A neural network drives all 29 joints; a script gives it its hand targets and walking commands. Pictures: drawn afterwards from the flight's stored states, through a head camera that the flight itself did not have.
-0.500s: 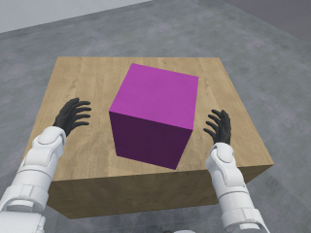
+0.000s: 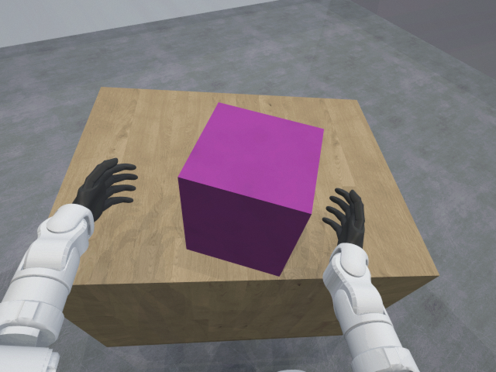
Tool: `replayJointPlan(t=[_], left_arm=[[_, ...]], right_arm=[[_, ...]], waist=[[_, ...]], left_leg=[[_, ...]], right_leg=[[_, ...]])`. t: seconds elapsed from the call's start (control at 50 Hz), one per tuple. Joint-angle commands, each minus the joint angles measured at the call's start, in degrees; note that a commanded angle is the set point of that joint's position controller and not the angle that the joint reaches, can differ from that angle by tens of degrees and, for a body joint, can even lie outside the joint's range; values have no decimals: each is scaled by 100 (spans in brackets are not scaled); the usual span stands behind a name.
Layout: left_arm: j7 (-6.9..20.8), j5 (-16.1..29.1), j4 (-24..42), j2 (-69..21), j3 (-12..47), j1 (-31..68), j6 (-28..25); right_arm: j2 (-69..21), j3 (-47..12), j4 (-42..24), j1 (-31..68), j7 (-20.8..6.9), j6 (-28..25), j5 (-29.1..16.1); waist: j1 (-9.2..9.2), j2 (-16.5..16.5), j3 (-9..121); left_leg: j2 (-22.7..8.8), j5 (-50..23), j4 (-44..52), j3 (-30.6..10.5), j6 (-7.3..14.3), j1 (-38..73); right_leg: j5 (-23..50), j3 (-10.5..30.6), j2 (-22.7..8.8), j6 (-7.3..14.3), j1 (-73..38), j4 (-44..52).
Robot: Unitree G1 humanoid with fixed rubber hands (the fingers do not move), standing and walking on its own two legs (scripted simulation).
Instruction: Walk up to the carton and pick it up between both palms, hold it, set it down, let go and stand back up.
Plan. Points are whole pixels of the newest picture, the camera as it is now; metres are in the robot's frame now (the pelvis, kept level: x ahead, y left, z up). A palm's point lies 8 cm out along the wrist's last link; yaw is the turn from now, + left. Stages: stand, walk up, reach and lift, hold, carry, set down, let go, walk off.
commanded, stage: set down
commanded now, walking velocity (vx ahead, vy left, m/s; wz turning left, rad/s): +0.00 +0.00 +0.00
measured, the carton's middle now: (250, 193) +0.43 -0.05 -0.02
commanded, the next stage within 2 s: none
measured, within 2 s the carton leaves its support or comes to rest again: neither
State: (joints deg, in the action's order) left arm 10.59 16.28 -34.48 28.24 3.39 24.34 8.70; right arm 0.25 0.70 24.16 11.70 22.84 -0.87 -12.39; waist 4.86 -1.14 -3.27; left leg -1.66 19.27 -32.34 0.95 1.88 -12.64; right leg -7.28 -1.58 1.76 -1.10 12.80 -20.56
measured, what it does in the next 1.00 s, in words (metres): stands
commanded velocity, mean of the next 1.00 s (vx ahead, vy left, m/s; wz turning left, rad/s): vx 0.00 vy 0.00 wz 0.00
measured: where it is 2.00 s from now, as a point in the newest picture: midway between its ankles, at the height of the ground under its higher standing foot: outside the picture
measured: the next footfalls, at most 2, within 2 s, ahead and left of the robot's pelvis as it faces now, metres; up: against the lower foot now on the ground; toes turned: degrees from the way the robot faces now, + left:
none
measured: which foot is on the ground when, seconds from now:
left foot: down 0.00-1.00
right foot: down 0.00-1.00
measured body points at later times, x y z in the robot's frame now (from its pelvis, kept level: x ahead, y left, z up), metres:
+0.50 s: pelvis -0.01 +0.00 +0.00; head +0.03 +0.03 +0.44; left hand +0.33 +0.24 +0.01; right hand +0.27 -0.18 +0.01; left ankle -0.02 +0.08 -0.74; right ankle +0.04 -0.14 -0.74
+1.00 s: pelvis +0.00 +0.00 -0.01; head +0.01 +0.01 +0.44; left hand +0.21 +0.24 -0.05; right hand +0.21 -0.20 -0.05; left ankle -0.02 +0.09 -0.74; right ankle +0.04 -0.14 -0.74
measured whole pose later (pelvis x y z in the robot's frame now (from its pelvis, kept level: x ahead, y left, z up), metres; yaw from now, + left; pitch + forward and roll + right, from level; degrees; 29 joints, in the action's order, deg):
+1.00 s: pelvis +0.00 +0.00 -0.01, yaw +1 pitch -5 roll -3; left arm 7.5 18.5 -26.7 25.9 9.1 -7.9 -9.3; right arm 0.1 2.0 27.5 -8.1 14.2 -11.8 -5.6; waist 0.2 1.2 -7.2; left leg -1.3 23.8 -39.4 -0.5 1.8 -10.4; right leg -13.8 -2.1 1.5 -0.7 12.4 -31.5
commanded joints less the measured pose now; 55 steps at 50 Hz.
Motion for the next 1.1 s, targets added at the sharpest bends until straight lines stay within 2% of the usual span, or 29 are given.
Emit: replayJointPlan(t=[0.0, 0.12, 0.14, 0.16, 0.18, 0.2, 0.22, 0.24, 0.26, 0.28, 0.3, 0.32, 0.34, 0.36, 0.38, 0.4, 0.42, 0.44, 0.46, 0.48, 0.5, 0.52, 0.54, 0.56, 0.6, 0.68, 0.76, 0.82, 1.08], left_arm=[[39, -37, 1227, 1075, -537, 1665, -351], [73, 46, 1735, 1232, -659, 1596, -595], [78, -23, 1555, 1048, -660, 660, -693], [77, 120, 1893, 1321, -656, 1858, -670], [60, 18, 1579, 1038, -636, 407, -796], [72, 197, 2037, 1404, -663, 1949, -730], [42, 69, 1539, 1048, -607, 246, -871], [61, 220, 2111, 1425, -677, 1771, -801], [37, 91, 1583, 1078, -602, 137, -911], [50, 250, 2077, 1468, -668, 1846, -831], [39, 111, 1514, 1071, -562, -27, -949], [57, 293, 2094, 1527, -637, 1977, -830], [33, 133, 1521, 1075, -523, -135, -942], [56, 353, 2097, 1585, -593, 2096, -816], [28, 151, 1446, 1046, -472, -188, -914], [70, 385, 2142, 1629, -582, 2083, -780], [32, 168, 1417, 1038, -443, -222, -883], [103, 364, 2110, 1596, -584, 1751, -758], [63, 188, 1447, 1102, -437, -12, -825], [128, 309, 2038, 1508, -575, 1332, -736], [95, 205, 1615, 1193, -466, 274, -767], [140, 212, 1966, 1335, -565, 755, -692], [268, -1001, 1455, 182, -750, -3672, -716], [451, -1017, 2310, 141, -588, -2248, -784], [482, -847, 2000, 210, -789, -1988, -697], [437, -472, 2605, 524, -742, -1964, -1057], [-37, 174, 2768, 841, -343, -1709, -1957], [-308, 388, 2371, 923, -58, -1775, -2377], [-141, -359, 1455, 249, -149, -2648, -1357]], right_arm=[[432, 13, -1294, 978, 14, -518, 61], [341, -123, -1890, 828, 47, -703, 136], [152, -324, -1685, -44, 17, -703, 106], [352, -104, -2129, 1025, 66, -693, 192], [66, -380, -1721, -298, 17, -659, 135], [331, -104, -2344, 1104, 91, -642, 237], [-21, -392, -1722, -441, 27, -595, 192], [250, -121, -2408, 914, 111, -607, 278], [-84, -392, -1730, -554, 59, -564, 241], [211, -96, -2343, 990, 134, -562, 346], [-169, -400, -1618, -719, 84, -527, 288], [195, -59, -2362, 1112, 182, -517, 401], [-228, -389, -1552, -807, 131, -486, 324], [164, 4, -2315, 1230, 234, -462, 440], [-257, -374, -1413, -830, 167, -431, 349], [123, 20, -2318, 1215, 294, -433, 446], [-282, -354, -1312, -841, 211, -409, 371], [37, -33, -2244, 902, 350, -452, 438], [-252, -301, -1310, -616, 272, -426, 402], [-38, -85, -2040, 524, 382, -485, 434], [-203, -251, -1423, -363, 336, -475, 408], [-68, -178, -1799, 35, 388, -544, 414], [-321, -565, 225, -4413, 263, -1299, 210], [-64, -115, -279, -2384, 179, -1998, 285], [265, -55, 317, -1745, 14, -2684, 389], [16, -17, -644, -1554, -139, -2884, 566], [-90, 51, -1448, -1394, -663, -2446, 755], [89, 114, -1375, -1371, -887, -1897, 719], [484, 181, 158, -1713, -904, -1342, 641]], waist=[[37, 970, 2197], [-95, 947, 2290], [-194, 885, 1964], [-122, 981, 2342], [-258, 903, 1806], [-151, 944, 2338], [-279, 901, 1700], [-201, 952, 2278], [-293, 929, 1630], [-216, 1006, 2173], [-288, 926, 1473], [-197, 1023, 2119], [-286, 963, 1384], [-152, 1058, 2057], [-285, 1003, 1256], [-129, 1047, 2044], [-263, 1023, 1240], [-132, 998, 1988], [-217, 1043, 1305], [-150, 1012, 1832], [-198, 1072, 1414], [-200, 1048, 1651], [-652, 1207, 579], [-502, 1440, 1239], [-458, 1658, 1025], [-392, 1153, 907], [-427, 1056, 1196], [-340, 1195, 1384], [-277, 815, 37]], left_leg=[[-141, -2992, 402, -160, -674, 868], [-130, -2526, 479, -89, -561, 553], [-143, -2525, 502, -101, -533, 651], [-137, -2172, 529, -46, -516, 349], [-170, -2211, 564, -87, -484, 539], [-149, -1842, 583, -11, -455, 180], [-194, -1887, 621, -89, -430, 386], [-172, -1628, 623, -4, -418, 95], [-215, -1739, 632, -87, -404, 319], [-193, -1441, 638, -3, -399, -8], [-239, -1568, 647, -97, -376, 245], [-214, -1234, 657, 0, -377, -119], [-264, -1471, 650, -106, -366, 219], [-232, -1155, 640, -4, -377, -152], [-291, -1455, 635, -117, -372, 239], [-245, -1232, 597, -1, -392, -99], [-309, -1546, 590, -132, -395, 295], [-253, -1443, 530, -16, -417, 40], [-312, -1729, 525, -142, -441, 364], [-274, -1741, 467, -47, -473, 247], [-320, -1957, 444, -136, -506, 474], [-308, -2131, 412, -93, -554, 514], [-504, -3651, -25, -605, -622, 1399], [-542, -4914, -588, -611, -864, 1739], [-497, -5742, -818, -623, -976, 1578], [-268, -3328, -207, -243, -713, 720], [-296, -620, 543, -285, -441, -471], [-509, 374, 782, -431, -51, -1267], [-186, -2011, 740, -176, -487, 83]], right_leg=[[1560, 72, -58, 334, -942, -62], [1413, 193, -123, 330, -1083, -165], [1451, 203, -121, 359, -1233, -172], [1186, 249, -155, 344, -1082, -190], [1244, 233, -143, 383, -1266, -221], [1006, 293, -185, 335, -1112, -222], [1071, 257, -172, 392, -1292, -270], [866, 325, -210, 335, -1142, -250], [976, 283, -193, 392, -1299, -304], [674, 341, -232, 339, -1088, -274], [853, 299, -208, 393, -1311, -323], [507, 361, -257, 331, -1070, -291], [762, 301, -217, 388, -1294, -348], [392, 360, -274, 319, -991, -295], [666, 282, -213, 396, -1228, -358], [411, 361, -283, 294, -978, -284], [652, 260, -210, 390, -1166, -366], [523, 356, -285, 265, -996, -273], [679, 247, -212, 361, -1075, -360], [582, 324, -263, 255, -957, -257], [653, 241, -210, 325, -962, -324], [646, 270, -212, 262, -936, -241], [854, -154, 187, 464, -776, -403], [422, -101, 324, 511, 407, -322], [505, -220, 442, 564, 1021, -295], [517, -11, 5, 536, -23, -224], [-570, 262, -177, 588, -1018, -632], [-506, 257, -84, 534, -1709, -991], [307, 326, -208, 540, -1351, -313]])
